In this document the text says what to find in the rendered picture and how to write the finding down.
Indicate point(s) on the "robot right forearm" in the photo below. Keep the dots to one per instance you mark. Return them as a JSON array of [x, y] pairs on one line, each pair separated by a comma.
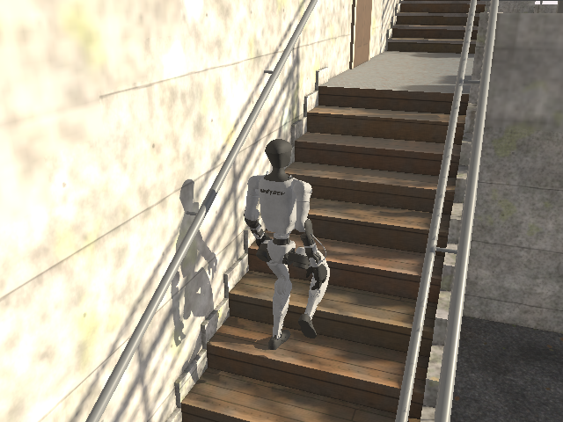
[[309, 244]]

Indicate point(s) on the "robot left upper arm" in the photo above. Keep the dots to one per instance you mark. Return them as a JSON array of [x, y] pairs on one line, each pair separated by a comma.
[[252, 198]]

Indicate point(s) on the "robot right hand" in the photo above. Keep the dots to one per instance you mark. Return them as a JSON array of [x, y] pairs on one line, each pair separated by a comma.
[[320, 273]]

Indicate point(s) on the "robot right upper arm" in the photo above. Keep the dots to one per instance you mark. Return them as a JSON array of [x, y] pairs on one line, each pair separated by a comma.
[[303, 192]]

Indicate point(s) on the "robot torso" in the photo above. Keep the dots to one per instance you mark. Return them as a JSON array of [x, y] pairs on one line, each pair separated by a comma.
[[278, 212]]

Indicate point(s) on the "right robot shin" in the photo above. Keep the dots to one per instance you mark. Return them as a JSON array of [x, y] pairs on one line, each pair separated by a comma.
[[315, 296]]

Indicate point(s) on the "robot left hand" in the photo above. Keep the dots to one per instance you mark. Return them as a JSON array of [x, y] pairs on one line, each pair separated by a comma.
[[265, 237]]

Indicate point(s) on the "robot left forearm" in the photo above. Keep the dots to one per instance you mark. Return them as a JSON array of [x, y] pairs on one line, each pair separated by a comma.
[[255, 228]]

